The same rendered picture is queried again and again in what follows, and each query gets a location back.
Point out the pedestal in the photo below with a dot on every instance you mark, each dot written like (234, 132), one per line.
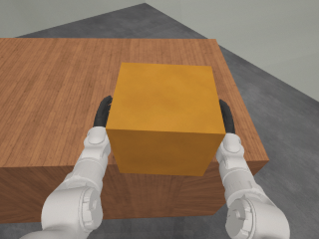
(50, 91)

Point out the left robot hand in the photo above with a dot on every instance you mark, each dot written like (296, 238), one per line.
(102, 114)

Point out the right robot hand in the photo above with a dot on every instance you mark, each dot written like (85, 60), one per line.
(227, 117)

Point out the robot left upper arm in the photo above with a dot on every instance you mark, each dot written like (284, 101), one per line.
(71, 213)

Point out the robot right forearm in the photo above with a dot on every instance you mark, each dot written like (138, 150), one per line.
(235, 174)

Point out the robot left forearm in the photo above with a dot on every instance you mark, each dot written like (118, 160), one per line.
(91, 166)

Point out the robot right upper arm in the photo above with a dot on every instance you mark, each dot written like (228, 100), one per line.
(251, 219)

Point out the carton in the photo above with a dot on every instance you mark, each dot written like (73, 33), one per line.
(165, 119)

